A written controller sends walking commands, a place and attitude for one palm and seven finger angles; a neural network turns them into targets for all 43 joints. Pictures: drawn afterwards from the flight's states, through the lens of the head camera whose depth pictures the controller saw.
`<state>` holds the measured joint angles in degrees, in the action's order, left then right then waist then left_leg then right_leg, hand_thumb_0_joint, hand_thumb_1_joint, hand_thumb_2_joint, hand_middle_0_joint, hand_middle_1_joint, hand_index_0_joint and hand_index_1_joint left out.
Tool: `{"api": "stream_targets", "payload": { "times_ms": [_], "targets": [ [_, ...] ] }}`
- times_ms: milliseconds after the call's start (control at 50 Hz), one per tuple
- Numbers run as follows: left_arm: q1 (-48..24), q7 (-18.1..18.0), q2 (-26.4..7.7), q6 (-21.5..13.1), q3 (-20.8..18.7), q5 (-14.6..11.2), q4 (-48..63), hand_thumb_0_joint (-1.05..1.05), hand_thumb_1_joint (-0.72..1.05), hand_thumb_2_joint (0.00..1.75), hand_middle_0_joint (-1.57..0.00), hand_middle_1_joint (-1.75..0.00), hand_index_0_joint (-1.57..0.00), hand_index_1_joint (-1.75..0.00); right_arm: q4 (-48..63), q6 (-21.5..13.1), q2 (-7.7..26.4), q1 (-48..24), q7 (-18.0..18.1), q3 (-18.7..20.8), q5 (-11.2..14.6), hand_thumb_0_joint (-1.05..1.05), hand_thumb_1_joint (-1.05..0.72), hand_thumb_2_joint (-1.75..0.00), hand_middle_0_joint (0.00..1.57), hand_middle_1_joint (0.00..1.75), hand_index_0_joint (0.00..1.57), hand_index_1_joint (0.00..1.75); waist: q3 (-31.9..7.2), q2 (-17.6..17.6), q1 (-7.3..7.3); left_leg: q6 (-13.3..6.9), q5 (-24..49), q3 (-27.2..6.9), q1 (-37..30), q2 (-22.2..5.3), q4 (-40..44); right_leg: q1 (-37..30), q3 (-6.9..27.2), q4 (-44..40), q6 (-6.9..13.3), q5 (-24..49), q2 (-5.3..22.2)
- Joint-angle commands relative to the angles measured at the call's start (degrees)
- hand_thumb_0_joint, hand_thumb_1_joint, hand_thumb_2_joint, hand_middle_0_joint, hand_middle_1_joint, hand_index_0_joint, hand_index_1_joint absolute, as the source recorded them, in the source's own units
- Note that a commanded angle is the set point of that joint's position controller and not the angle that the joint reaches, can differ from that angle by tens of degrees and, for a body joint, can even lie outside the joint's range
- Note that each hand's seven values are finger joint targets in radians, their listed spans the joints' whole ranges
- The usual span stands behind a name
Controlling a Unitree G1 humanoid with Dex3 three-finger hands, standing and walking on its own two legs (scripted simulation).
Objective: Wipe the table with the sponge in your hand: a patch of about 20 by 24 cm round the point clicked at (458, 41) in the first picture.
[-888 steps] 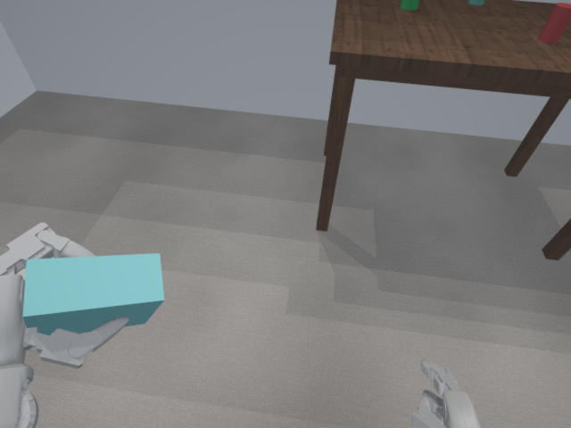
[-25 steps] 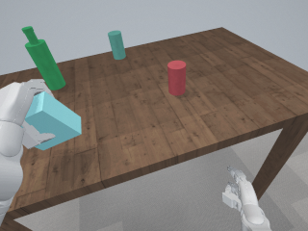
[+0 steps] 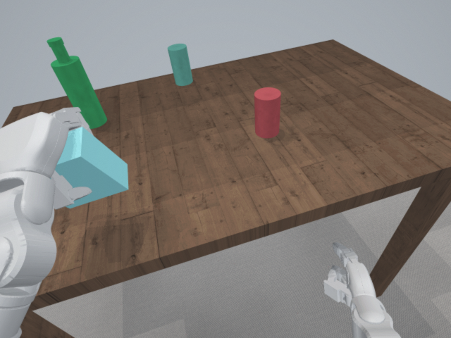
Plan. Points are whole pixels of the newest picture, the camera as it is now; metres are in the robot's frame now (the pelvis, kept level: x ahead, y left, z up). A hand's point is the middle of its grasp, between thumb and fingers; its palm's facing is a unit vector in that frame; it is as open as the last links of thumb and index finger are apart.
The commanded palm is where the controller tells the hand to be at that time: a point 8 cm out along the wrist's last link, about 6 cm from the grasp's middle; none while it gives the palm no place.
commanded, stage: turn the palm down, sponge in hand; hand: left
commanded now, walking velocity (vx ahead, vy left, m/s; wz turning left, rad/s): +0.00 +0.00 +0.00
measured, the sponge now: (83, 176) +0.27 +0.28 +0.19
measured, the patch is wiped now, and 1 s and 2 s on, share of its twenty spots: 0.00 0.00 0.00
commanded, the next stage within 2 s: move the sponge above the wiping area in 0.34 s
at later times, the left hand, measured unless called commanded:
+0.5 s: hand (76, 156) +0.26 +0.27 +0.24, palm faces +0.34 -0.09 -0.94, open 9.4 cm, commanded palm +0.20 +0.27 +0.31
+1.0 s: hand (69, 161) +0.26 +0.28 +0.24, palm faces +0.33 -0.07 -0.94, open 9.4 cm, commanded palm +0.19 +0.27 +0.30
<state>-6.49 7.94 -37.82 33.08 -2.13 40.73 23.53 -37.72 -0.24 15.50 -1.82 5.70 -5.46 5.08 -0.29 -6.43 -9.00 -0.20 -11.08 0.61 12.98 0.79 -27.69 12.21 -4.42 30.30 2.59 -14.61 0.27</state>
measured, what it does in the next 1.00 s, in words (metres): stands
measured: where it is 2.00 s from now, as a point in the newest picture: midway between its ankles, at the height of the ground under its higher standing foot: outside the picture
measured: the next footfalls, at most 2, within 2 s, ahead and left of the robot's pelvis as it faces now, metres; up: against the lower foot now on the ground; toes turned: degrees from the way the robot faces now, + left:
none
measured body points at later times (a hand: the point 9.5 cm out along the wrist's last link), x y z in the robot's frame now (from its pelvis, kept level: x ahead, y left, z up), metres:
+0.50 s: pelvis +0.01 -0.01 +0.00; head -0.02 -0.07 +0.45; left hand +0.24 +0.27 +0.29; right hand +0.28 -0.19 -0.06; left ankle +0.05 +0.12 -0.74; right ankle +0.02 -0.09 -0.74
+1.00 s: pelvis +0.01 -0.01 +0.00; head -0.02 -0.07 +0.45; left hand +0.23 +0.28 +0.29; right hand +0.28 -0.18 -0.06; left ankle +0.05 +0.12 -0.74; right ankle +0.02 -0.09 -0.74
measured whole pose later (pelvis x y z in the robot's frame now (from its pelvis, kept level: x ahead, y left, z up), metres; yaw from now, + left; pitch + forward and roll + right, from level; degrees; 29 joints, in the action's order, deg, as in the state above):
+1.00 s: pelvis +0.01 -0.01 +0.00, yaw -1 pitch -4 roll +1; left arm -4.5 7.3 -37.7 31.5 -2.6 42.2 21.7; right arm -38.5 -0.2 15.1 -1.8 4.4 -5.4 4.4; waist -1.3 -7.1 -9.1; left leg 0.5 -11.4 0.8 11.9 -0.1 -26.9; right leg 11.3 -4.1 29.4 3.2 -14.7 -0.7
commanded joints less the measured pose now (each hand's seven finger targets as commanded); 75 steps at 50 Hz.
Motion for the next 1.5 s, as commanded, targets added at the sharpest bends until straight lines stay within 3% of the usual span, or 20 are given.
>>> {"api": "stream_targets", "payload": {
  "times_ms": [0, 20, 180, 220, 300, 320, 400, 520, 700, 720, 840, 920, 1040, 1120, 1180, 1220, 1300, 1320, 1360, 1480],
  "targets": [
    [-19.5, -4.0, -17.2, -1.8, -11.9, 3.3, 9.1, 0.0, 0.1, 1.3, -1.2, -1.6, -1.2, -1.6, 12.0, -4.5, 3.6, -17.1, -0.1, 1.0, -1.1, 0.0, -0.9, -0.9, 0.2, 0.3, 0.2, 0.3, -13.6, 1.6, -1.04, -0.2, 5.1, -2.8, -4.9, -0.6, 3.1, -2.1, 5.7, -7.3, 0.7, 0.9, 2.1],
    [-19.7, -4.0, -18.5, -1.5, -13.4, 3.2, 9.3, 0.0, 0.1, 1.3, -1.2, -1.6, -1.2, -1.6, 12.8, -4.9, 3.1, -19.7, -0.1, 0.7, -0.7, 0.0, -0.9, -0.9, 0.2, 0.3, 0.2, 0.3, -13.9, 1.8, -1.38, 0.0, 4.4, -3.2, -4.7, -0.5, 2.8, -2.6, 8.0, -7.8, 1.5, -0.1, 1.7],
    [-17.2, -3.2, -13.4, -1.4, -9.4, 2.6, 6.2, 0.0, 0.1, 1.3, -1.2, -1.6, -1.2, -1.6, 11.8, -4.4, 3.6, -16.8, -0.7, 1.2, -0.5, 0.0, -0.9, -0.9, 0.2, 0.3, 0.2, 0.3, -12.7, 2.3, -0.44, -0.1, 6.0, -2.0, -4.7, -0.8, 2.6, -2.1, 6.4, -8.1, 0.4, 2.7, 2.6],
    [-17.1, -3.0, -14.9, -1.1, -10.8, 2.4, 7.4, 0.0, 0.1, 1.3, -1.2, -1.6, -1.2, -1.6, 13.0, -4.7, 3.1, -19.5, -0.7, 0.9, -0.3, 0.0, -0.9, -0.9, 0.2, 0.3, 0.2, 0.3, -12.7, 3.1, -0.82, -0.1, 5.4, -2.5, -4.7, -0.6, 2.4, -2.6, 8.3, -8.5, 1.0, 2.0, 2.1],
    [-17.6, -3.1, -14.8, -1.4, -10.1, 2.9, 6.6, 0.0, 0.1, 1.3, -1.2, -1.6, -1.2, -1.6, 12.1, -4.2, 3.7, -16.6, -0.5, 1.2, -0.7, 0.0, -0.9, -0.9, 0.2, 0.3, 0.2, 0.3, -12.8, 3.5, -0.47, -0.4, 5.6, -2.0, -4.7, -0.6, 2.6, -2.1, 6.6, -8.4, 0.2, 1.9, 2.6],
    [-17.8, -3.1, -16.9, -1.1, -12.1, 3.1, 7.3, 0.0, 0.1, 1.3, -1.2, -1.6, -1.2, -1.6, 12.9, -4.7, 3.2, -19.0, -0.4, 1.0, -0.6, 0.0, -0.9, -0.9, 0.2, 0.3, 0.2, 0.3, -13.2, 3.5, -1.03, -0.2, 5.4, -2.2, -4.7, -0.5, 1.9, -2.5, 9.2, -8.8, 0.9, 0.8, 2.3],
    [-18.3, -3.4, -16.1, -1.5, -11.2, 3.5, 7.8, 0.0, 0.1, 1.3, -1.2, -1.6, -1.2, -1.6, 12.1, -4.4, 3.7, -16.7, -0.6, 1.4, -1.1, 0.0, -0.9, -0.9, 0.2, 0.3, 0.2, 0.3, -15.1, 2.3, -0.86, -0.4, 8.4, -1.6, -5.6, -0.5, 1.8, -3.4, 7.0, -7.6, 0.4, 5.2, 2.7],
    [-16.0, -2.7, -17.3, -1.0, -12.8, 3.4, 5.6, 0.0, 0.1, 1.3, -1.2, -1.6, -1.2, -1.6, 12.8, -4.4, 3.4, -18.7, -0.9, 1.2, -0.7, 0.0, -0.9, -0.9, 0.2, 0.3, 0.2, 0.3, -13.7, 3.3, -1.21, -0.2, 7.8, -2.0, -4.4, -0.6, 1.3, -3.6, 9.3, -8.1, 0.9, 5.0, 2.5],
    [-16.9, -2.2, -13.8, -2.1, -8.6, 3.9, 6.0, 0.0, 0.1, 1.3, -1.2, -1.6, -1.2, -1.6, 11.9, -4.8, 3.7, -16.2, -0.5, 1.6, -0.9, 0.0, -0.9, -0.9, 0.2, 0.3, 0.2, 0.3, -12.5, 2.2, -0.16, -0.5, 6.5, -1.6, -5.3, -0.6, 1.8, -1.3, 6.5, -8.4, 0.0, 3.1, 2.8],
    [-17.7, -2.3, -14.8, -2.1, -9.5, 3.9, 8.7, 0.0, 0.1, 1.3, -1.2, -1.6, -1.2, -1.6, 13.3, -5.3, 3.0, -19.0, -0.5, 1.2, -0.5, 0.0, -0.9, -0.9, 0.2, 0.3, 0.2, 0.3, -13.4, 1.7, -0.72, -0.4, 6.2, -2.3, -5.7, -0.4, 1.7, -2.1, 8.5, -8.4, 0.9, 2.2, 2.4],
    [-17.9, -3.8, -16.5, -2.1, -11.5, 5.2, 8.8, 0.0, 0.1, 1.3, -1.2, -1.6, -1.2, -1.6, 11.9, -5.4, 3.2, -17.1, -0.6, 1.5, -1.2, 0.0, -0.9, -0.9, 0.2, 0.3, 0.2, 0.3, -16.0, 2.1, -1.31, -0.2, 9.0, -2.1, -5.8, -0.4, 2.0, -3.9, 7.3, -7.2, 0.9, 4.8, 2.5],
    [-13.5, -3.3, -16.6, -1.5, -13.2, 4.0, 7.1, 0.0, 0.1, 1.3, -1.2, -1.6, -1.2, -1.6, 12.6, -4.4, 3.3, -18.6, -1.0, 1.5, -0.8, 0.0, -0.9, -0.9, 0.2, 0.3, 0.2, 0.3, -13.3, 2.0, -1.59, -0.1, 8.1, -2.2, -4.8, -0.6, 2.6, -3.7, 8.1, -8.1, 1.2, 5.2, 2.0],
    [-14.2, -2.9, -11.7, -1.9, -8.3, 3.7, 7.7, 0.0, 0.1, 1.3, -1.2, -1.6, -1.2, -1.6, 12.4, -4.9, 3.1, -17.3, -0.9, 1.5, -0.4, 0.0, -0.9, -0.9, 0.2, 0.3, 0.2, 0.3, -13.3, 2.5, -0.32, -0.2, 6.3, -2.0, -5.2, -0.8, 3.0, -2.2, 6.0, -8.0, 0.3, 3.1, 2.4],
    [-13.9, -3.1, -14.7, -2.0, -10.2, 4.4, 9.1, 0.0, 0.1, 1.3, -1.2, -1.6, -1.2, -1.6, 13.0, -5.1, 3.3, -18.9, -0.3, 1.5, -0.7, 0.0, -0.9, -0.9, 0.2, 0.3, 0.2, 0.3, -12.5, 2.6, -0.82, -0.4, 5.0, -2.4, -5.2, -0.5, 3.1, -2.3, 7.7, -8.6, 0.9, 1.5, 1.8],
    [-14.1, -3.7, -14.7, -2.3, -10.1, 5.4, 6.9, 0.0, 0.1, 1.3, -1.2, -1.6, -1.2, -1.6, 11.3, -5.2, 3.7, -15.9, -0.3, 1.9, -1.1, 0.0, -0.9, -0.9, 0.2, 0.3, 0.2, 0.3, -13.2, 2.3, -0.75, -0.3, 7.0, -2.3, -5.5, -0.5, 3.4, -2.4, 5.7, -8.1, 0.4, 3.1, 1.9],
    [-15.4, -3.7, -16.6, -2.1, -11.8, 5.2, 8.0, 0.0, 0.1, 1.3, -1.2, -1.6, -1.2, -1.6, 12.3, -5.4, 3.4, -18.6, -0.2, 1.7, -0.9, 0.0, -0.9, -0.9, 0.2, 0.3, 0.2, 0.3, -13.3, 1.1, -1.25, -0.2, 6.3, -2.7, -5.5, -0.4, 3.2, -3.0, 8.2, -8.4, 1.4, 2.5, 1.6],
    [-15.8, -3.6, -15.2, -2.3, -10.2, 5.6, 3.7, 0.0, 0.1, 1.3, -1.2, -1.6, -1.2, -1.6, 10.6, -5.0, 3.9, -16.0, -0.2, 1.9, -1.3, 0.0, -0.9, -0.9, 0.2, 0.3, 0.2, 0.3, -12.8, 1.8, -0.91, -0.2, 6.3, -2.2, -5.1, -0.5, 3.8, -2.6, 6.0, -8.5, 0.6, 2.8, 2.0],
    [-15.5, -3.4, -15.7, -2.1, -10.8, 5.5, 5.0, 0.0, 0.1, 1.3, -1.2, -1.6, -1.2, -1.6, 11.9, -5.4, 3.3, -18.7, -0.1, 1.6, -0.9, 0.0, -0.9, -0.9, 0.2, 0.3, 0.2, 0.3, -12.9, 1.1, -1.33, -0.2, 6.2, -2.6, -5.2, -0.4, 3.5, -3.1, 7.8, -8.5, 1.4, 2.9, 1.6],
    [-14.5, -3.1, -12.7, -2.2, -8.2, 5.1, 4.4, 0.0, 0.1, 1.3, -1.2, -1.6, -1.2, -1.6, 11.1, -5.3, 3.5, -16.6, -0.4, 1.8, -1.2, 0.0, -0.9, -0.9, 0.2, 0.3, 0.2, 0.3, -13.2, 1.3, -0.75, -0.2, 6.8, -2.2, -5.3, -0.5, 3.7, -3.0, 5.7, -8.3, 0.6, 3.6, 2.1],
    [-13.9, -2.7, -12.8, -2.6, -8.1, 5.6, 3.6, 0.0, 0.1, 1.3, -1.2, -1.6, -1.2, -1.6, 10.8, -5.5, 3.7, -15.9, -0.4, 1.9, -0.9, 0.0, -0.9, -0.9, 0.2, 0.3, 0.2, 0.3, -12.1, 2.3, -0.37, -0.2, 5.1, -2.6, -4.9, -0.5, 4.1, -2.0, 5.4, -8.6, 0.4, 2.1, 1.8]
  ]
}}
